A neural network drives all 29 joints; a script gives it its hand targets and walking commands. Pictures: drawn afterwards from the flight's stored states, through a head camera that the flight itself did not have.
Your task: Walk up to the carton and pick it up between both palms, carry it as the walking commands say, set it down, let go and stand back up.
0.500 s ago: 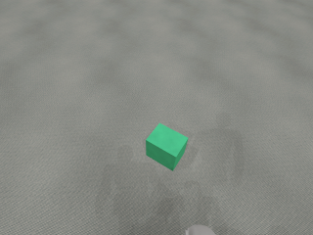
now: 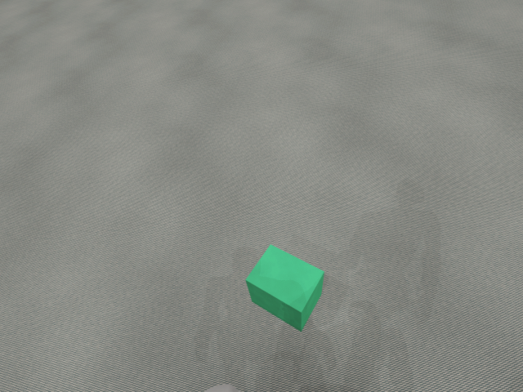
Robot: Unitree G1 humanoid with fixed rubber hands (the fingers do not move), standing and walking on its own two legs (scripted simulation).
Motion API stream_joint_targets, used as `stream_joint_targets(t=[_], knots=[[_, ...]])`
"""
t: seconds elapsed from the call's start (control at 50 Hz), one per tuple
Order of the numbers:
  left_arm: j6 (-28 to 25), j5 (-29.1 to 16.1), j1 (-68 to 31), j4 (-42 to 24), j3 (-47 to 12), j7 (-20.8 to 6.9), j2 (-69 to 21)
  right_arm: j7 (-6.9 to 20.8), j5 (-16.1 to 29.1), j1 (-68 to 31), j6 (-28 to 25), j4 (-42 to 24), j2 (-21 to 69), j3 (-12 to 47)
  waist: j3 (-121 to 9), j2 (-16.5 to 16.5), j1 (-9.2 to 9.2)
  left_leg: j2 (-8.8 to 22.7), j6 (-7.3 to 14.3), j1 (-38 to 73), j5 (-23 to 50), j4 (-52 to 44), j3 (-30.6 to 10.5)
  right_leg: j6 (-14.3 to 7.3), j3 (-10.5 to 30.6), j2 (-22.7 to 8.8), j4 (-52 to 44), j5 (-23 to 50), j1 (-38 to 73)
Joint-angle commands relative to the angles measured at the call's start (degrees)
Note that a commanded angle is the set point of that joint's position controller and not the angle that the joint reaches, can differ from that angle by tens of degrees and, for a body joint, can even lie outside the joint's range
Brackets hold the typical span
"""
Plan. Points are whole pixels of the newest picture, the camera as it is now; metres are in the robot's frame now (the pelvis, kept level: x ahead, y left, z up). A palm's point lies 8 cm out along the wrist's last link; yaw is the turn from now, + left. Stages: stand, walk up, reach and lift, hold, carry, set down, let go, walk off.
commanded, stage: walk up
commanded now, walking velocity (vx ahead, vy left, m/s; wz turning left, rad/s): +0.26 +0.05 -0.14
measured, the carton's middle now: (285, 287) +0.57 -0.01 -0.67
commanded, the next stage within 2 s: none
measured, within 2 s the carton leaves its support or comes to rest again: neither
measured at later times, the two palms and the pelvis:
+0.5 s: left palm out of the picture +0.07 +0.26 -0.15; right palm out of the picture +0.07 -0.20 -0.15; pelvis +0.02 +0.03 -0.01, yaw -2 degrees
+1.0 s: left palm out of the picture +0.05 +0.42 -0.12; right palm (378, 363) +0.19 -0.16 -0.13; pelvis +0.11 +0.12 -0.01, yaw -13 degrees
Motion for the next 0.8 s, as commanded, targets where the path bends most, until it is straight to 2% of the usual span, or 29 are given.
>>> stream_joint_targets(t=[0.0,0.04,0.08,0.1,0.12,0.14,0.16,0.18,0.2,0.22,0.24,0.26,0.28,0.3,0.32,0.34,0.38,0.42,0.44,0.46,0.48,0.52,0.6,0.62,0.64,0.66,0.7,0.74,0.78], knots=[[-0.2,0.2,2.6,-0.2,1.6,0.6,9.1,0.5,0.3,3.3,0.4,-1.5,-1.7,-0.2,-1.3,-13.8,0.18,1.4,-0.7,-0.3,4.0,-9.1,-3.3,-6.1,13.4,-11.6,-15.5,-5.8,0.3],[0.2,0.4,1.2,-0.1,1.1,0.7,8.9,0.6,0.2,0.2,0.0,-2.1,-1.4,0.2,0.3,-14.3,-0.25,-0.4,-0.7,4.8,5.9,-17.1,-1.5,-6.1,10.9,-9.5,-17.2,-8.4,-3.9],[0.7,-0.6,1.6,1.0,0.1,1.2,7.8,-0.7,1.4,-0.6,0.0,-1.3,-1.1,0.6,-0.5,-10.3,-0.3,-2.5,-0.5,7.0,6.9,-23.9,-1.7,-6.0,8.3,-8.8,-9.5,23.3,1.0],[0.8,-1.0,2.7,1.8,0.0,1.3,7.9,-1.0,1.6,1.6,-0.2,-0.5,-1.1,0.7,-3.6,-9.6,-0.77,-2.9,0.1,9.4,9.4,-27.6,-1.4,-5.4,7.1,-8.5,-6.8,25.1,2.8],[1.4,-1.4,2.7,2.3,-0.1,1.4,8.0,-1.2,1.5,3.6,-0.3,0.4,-1.5,0.9,-5.0,-9.5,-1.66,-3.3,0.7,12.4,13.3,-33.2,-0.9,-4.3,6.7,-7.4,-4.9,19.2,2.5],[1.9,-1.4,3.2,2.3,-0.7,1.4,6.7,-1.3,1.2,4.2,-0.7,1.2,-3.0,0.5,-5.5,-7.8,-1.94,-1.6,1.3,15.8,18.3,-35.6,-1.2,-2.4,5.5,-5.7,-2.7,11.7,0.6],[2.2,-1.2,4.2,2.4,-1.3,1.6,5.4,-1.4,0.7,4.3,-0.9,1.4,-6.1,-0.5,-5.6,-4.0,-1.35,3.3,1.6,18.6,25.5,-34.5,-4.8,-0.6,4.7,-3.8,0.1,3.9,-3.3],[3.3,-1.3,5.2,1.4,-1.2,2.0,5.1,-1.6,0.9,1.2,-0.9,-0.3,-10.0,-1.7,-2.8,5.1,-0.32,10.7,4.3,15.5,34.3,-35.8,-11.5,1.8,3.6,0.3,5.8,-5.6,-7.4],[4.5,-2.1,2.8,0.3,-0.2,2.7,7.0,-1.9,1.4,-0.2,-0.5,-1.1,-11.9,-2.7,-0.6,13.5,-1.42,15.4,10.7,10.0,50.3,-37.4,-14.4,3.0,3.7,4.3,17.6,-14.1,-6.8],[5.4,-2.0,2.3,-0.7,0.2,2.8,6.6,-2.1,0.9,0.6,-0.4,-1.1,-10.8,-2.3,-3.4,15.2,-2.15,17.3,13.2,11.1,54.2,-38.7,-16.8,3.0,7.0,4.4,26.7,-25.5,-8.3],[5.8,-1.8,3.3,-0.7,0.4,2.9,6.4,-2.5,0.7,-0.9,-0.2,-1.6,-9.5,-1.6,-6.4,11.9,-1.75,16.6,14.3,11.5,51.4,-38.0,-15.1,2.5,9.5,4.0,33.2,-26.9,-8.5],[5.9,-1.8,4.5,0.0,0.5,2.8,5.9,-2.6,0.9,-4.2,0.2,-2.4,-8.0,-1.0,-8.0,9.0,-0.11,14.3,13.6,11.3,47.1,-36.9,-11.2,2.2,10.4,3.4,35.4,-24.6,-7.3],[6.0,-1.6,5.3,0.7,0.7,2.4,5.5,-2.6,0.8,-6.6,0.2,-2.9,-6.3,-0.1,-9.1,7.3,0.95,11.5,12.2,10.7,38.2,-37.9,-9.2,2.1,10.3,3.4,32.8,-20.8,-5.0],[5.9,-1.1,5.7,1.2,0.1,2.0,4.2,-2.4,0.3,-7.1,0.1,-2.7,-4.9,0.2,-9.6,7.3,0.99,9.0,11.0,9.0,16.7,-41.6,-9.4,1.7,9.4,3.0,28.5,-17.5,-3.0],[6.0,-0.9,4.8,0.8,-0.2,1.8,3.9,-2.3,0.1,-7.6,0.3,-2.6,-5.1,-0.1,-6.1,10.0,0.61,8.6,10.6,7.9,5.9,-44.6,-10.7,1.8,8.2,3.1,23.7,-17.2,-3.1],[6.1,-0.7,3.7,0.6,-0.3,1.7,3.9,-2.2,0.0,-7.8,0.5,-2.3,-5.4,-0.4,-3.1,9.8,0.56,8.4,10.5,6.6,0.7,-46.3,-11.7,1.7,7.9,3.0,18.7,-16.7,-1.8],[5.8,-1.1,3.7,0.8,-0.7,2.1,3.7,-2.0,0.1,-6.4,0.7,-1.4,-6.0,-0.7,0.0,7.4,0.84,8.5,9.8,6.0,0.9,-46.0,-12.6,1.4,6.8,3.5,8.0,-13.1,1.1],[4.6,-1.3,6.9,2.0,-0.7,2.3,4.0,-1.8,0.8,-4.9,0.7,-0.7,-5.7,-0.9,-1.5,2.9,2.63,7.4,7.8,6.0,3.6,-43.9,-11.7,0.7,5.9,2.6,-3.6,-5.5,7.3],[3.8,-1.1,7.3,1.9,-0.3,2.4,5.4,-1.5,1.1,-3.1,0.5,-0.7,-3.1,-0.2,-3.1,-2.6,2.65,4.5,5.8,5.9,2.7,-40.6,-9.4,-0.3,11.2,-2.7,-8.5,-5.8,9.8],[3.1,-0.8,4.8,1.3,0.0,2.4,7.8,-1.0,1.4,-1.1,0.2,-0.7,-0.2,0.8,-3.1,-11.5,1.77,-1.3,3.6,5.8,6.0,-35.9,-5.1,-1.6,19.7,-8.5,-13.2,-5.3,8.8],[3.2,-0.6,1.0,1.8,-0.2,2.1,9.3,-1.1,1.3,-3.3,0.3,-0.6,0.0,1.6,0.1,-13.6,0.38,-2.7,2.5,11.2,7.6,-38.0,-2.4,-3.4,19.8,-8.7,-14.4,-5.9,1.1],[2.8,-0.8,0.0,2.1,-1.0,2.1,6.7,-0.9,1.2,-1.9,-0.2,0.4,-1.3,1.3,1.9,-8.4,-0.74,-0.8,2.1,15.2,13.4,-39.4,-2.9,-1.7,15.2,-5.5,-12.7,-5.2,0.5],[2.5,-1.0,1.4,3.5,-1.2,2.3,5.2,-0.9,1.3,-0.1,-1.0,2.0,-1.9,1.1,1.0,-5.9,-0.46,0.7,2.6,15.9,14.8,-40.6,-3.9,-0.7,12.8,-3.9,-12.0,-5.1,3.4],[3.0,-0.5,5.0,1.4,1.3,2.7,10.1,-0.8,-0.1,-2.6,-0.7,-1.4,-3.6,0.7,2.0,-4.2,0.5,0.5,1.5,10.7,8.3,-31.6,1.4,-2.5,16.8,-6.0,-10.8,-10.3,2.8],[3.6,0.9,17.0,4.4,3.1,3.6,17.7,0.2,-0.4,-8.6,1.3,-5.4,-8.2,-2.2,3.7,-2.1,7.02,-4.9,-1.3,-7.1,-4.3,-16.0,1.8,-10.5,40.6,-19.6,-18.7,-28.9,9.9],[4.1,0.6,17.5,3.9,3.9,4.4,19.9,0.5,-1.0,-11.6,2.1,-8.4,-7.7,-1.7,5.7,-5.6,7.68,-2.3,-1.4,-16.7,-3.4,-5.9,-6.5,-12.5,46.5,-24.5,-21.6,-32.6,9.7],[3.8,-0.2,10.2,0.4,3.7,4.7,16.0,1.4,-1.6,-7.4,1.5,-8.1,-5.2,-0.5,5.9,-8.5,3.97,-0.4,-2.0,-17.2,4.4,-0.6,-9.4,-9.6,36.3,-18.7,-18.6,-22.8,8.1],[2.9,-0.4,9.4,-0.3,3.0,4.1,13.8,1.8,-1.7,-6.4,0.7,-8.5,-5.7,-0.6,4.8,-9.7,3.08,-0.4,-2.9,-14.0,9.3,-0.9,-7.7,-6.9,29.3,-13.1,-16.6,-13.3,5.7],[2.7,0.1,11.1,0.1,3.2,3.7,13.7,2.2,-1.4,-6.6,1.0,-9.6,-4.8,-0.2,3.5,-11.9,3.23,-1.0,-3.5,-11.0,8.3,-4.9,-5.9,-6.1,25.0,-10.7,-14.5,-7.4,5.1]])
